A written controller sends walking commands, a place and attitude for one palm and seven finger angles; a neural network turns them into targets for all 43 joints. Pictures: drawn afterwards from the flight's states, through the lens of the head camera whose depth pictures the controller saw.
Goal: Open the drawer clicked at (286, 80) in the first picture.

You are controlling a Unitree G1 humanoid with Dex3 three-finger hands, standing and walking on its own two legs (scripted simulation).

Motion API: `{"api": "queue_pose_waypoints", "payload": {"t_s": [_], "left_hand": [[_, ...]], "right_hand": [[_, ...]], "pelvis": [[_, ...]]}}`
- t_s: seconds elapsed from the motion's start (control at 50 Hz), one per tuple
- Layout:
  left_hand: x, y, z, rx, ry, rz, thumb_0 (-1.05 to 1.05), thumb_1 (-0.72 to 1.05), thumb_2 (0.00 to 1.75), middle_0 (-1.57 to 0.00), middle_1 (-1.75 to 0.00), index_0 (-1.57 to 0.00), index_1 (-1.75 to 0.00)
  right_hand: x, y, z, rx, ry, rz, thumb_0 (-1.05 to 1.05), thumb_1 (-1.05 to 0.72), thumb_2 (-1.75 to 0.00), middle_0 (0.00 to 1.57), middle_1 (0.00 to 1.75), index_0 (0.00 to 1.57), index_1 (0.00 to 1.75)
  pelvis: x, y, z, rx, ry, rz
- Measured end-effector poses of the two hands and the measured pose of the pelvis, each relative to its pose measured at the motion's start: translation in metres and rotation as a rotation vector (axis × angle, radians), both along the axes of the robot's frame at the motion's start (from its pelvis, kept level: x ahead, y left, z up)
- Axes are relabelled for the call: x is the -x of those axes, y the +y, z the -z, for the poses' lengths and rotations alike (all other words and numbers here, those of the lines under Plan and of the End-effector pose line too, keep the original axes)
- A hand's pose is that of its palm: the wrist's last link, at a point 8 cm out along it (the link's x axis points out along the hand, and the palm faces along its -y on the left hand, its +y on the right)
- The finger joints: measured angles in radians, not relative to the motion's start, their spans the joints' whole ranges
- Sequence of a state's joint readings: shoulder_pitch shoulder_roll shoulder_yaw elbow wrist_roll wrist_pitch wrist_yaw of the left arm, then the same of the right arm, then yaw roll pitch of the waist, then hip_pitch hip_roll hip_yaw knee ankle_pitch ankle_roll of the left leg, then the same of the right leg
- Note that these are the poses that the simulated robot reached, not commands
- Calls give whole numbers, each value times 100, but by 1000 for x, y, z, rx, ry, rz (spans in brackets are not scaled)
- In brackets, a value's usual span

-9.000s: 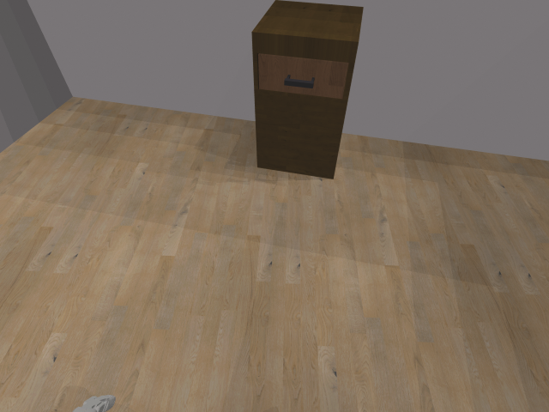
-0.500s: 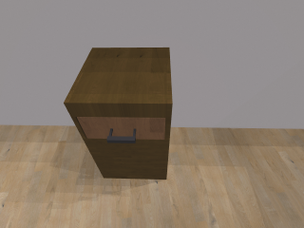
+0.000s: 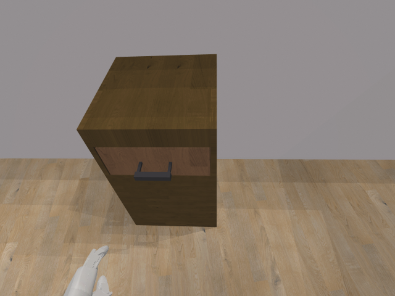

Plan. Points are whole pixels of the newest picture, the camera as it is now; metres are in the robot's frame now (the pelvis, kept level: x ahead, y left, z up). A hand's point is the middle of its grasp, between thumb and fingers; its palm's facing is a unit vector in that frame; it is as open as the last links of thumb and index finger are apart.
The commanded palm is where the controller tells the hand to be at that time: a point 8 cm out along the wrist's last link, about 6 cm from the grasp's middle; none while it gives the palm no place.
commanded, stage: raise the hand with hooked fingers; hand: left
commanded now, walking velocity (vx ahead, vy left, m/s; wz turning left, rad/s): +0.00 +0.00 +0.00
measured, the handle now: (154, 170) +0.54 +0.21 -0.20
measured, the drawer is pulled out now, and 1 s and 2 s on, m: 0.00 0.00 0.00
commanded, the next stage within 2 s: move the hooked fingers above the handle in 1.74 s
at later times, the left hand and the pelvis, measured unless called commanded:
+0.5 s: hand (98, 255) +0.20 +0.22 -0.01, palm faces +0.17 -0.03 -0.99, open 10.0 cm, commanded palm +0.17 +0.23 +0.02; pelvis -0.04 -0.02 -0.05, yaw +0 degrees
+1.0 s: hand (82, 210) +0.27 +0.26 +0.04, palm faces +0.14 -0.07 -0.99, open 12.8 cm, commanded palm +0.24 +0.25 +0.09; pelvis -0.02 +0.03 -0.01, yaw -2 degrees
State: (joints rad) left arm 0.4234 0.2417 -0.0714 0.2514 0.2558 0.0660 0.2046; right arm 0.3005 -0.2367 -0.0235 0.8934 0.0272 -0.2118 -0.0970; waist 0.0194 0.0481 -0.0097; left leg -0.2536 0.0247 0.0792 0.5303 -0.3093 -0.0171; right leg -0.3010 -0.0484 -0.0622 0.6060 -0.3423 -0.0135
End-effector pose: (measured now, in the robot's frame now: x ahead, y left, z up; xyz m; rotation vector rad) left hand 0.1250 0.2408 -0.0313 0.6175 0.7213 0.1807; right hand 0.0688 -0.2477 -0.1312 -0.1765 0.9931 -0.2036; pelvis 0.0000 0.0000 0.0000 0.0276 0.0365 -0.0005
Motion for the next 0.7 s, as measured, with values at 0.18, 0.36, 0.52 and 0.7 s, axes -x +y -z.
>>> {"api": "queue_pose_waypoints", "payload": {"t_s": [0.18, 0.36, 0.52, 0.7], "left_hand": [[-54, -42, -51, -574, -310, 442, 1, 72, 81, -21, -44, -21, -43], [9, -39, -21, -758, -272, 534, 1, 49, 72, -25, -57, -25, -56], [-53, -18, -72, -924, -486, 442, 1, 29, 64, -27, -69, -27, -68], [-82, -13, -80, -772, -280, 497, 1, 10, 55, -28, -82, -28, -82]], "right_hand": [[-105, -25, -41, 17, -315, -107, 1, -91, -90, 19, 30, 20, 30], [-145, -6, -36, 40, -311, -263, 1, -91, -90, 19, 30, 20, 30], [-117, 30, 3, -84, -241, -233, 1, -90, -90, 20, 30, 20, 30], [-57, 23, -1, -63, -74, -112, 1, -90, -90, 20, 30, 20, 30]], "pelvis": [[21, -15, 17, -29, 112, 58], [33, -27, 37, -22, 147, 23], [39, -20, 47, 0, 132, 1], [25, -3, 18, -4, 86, 38]]}}
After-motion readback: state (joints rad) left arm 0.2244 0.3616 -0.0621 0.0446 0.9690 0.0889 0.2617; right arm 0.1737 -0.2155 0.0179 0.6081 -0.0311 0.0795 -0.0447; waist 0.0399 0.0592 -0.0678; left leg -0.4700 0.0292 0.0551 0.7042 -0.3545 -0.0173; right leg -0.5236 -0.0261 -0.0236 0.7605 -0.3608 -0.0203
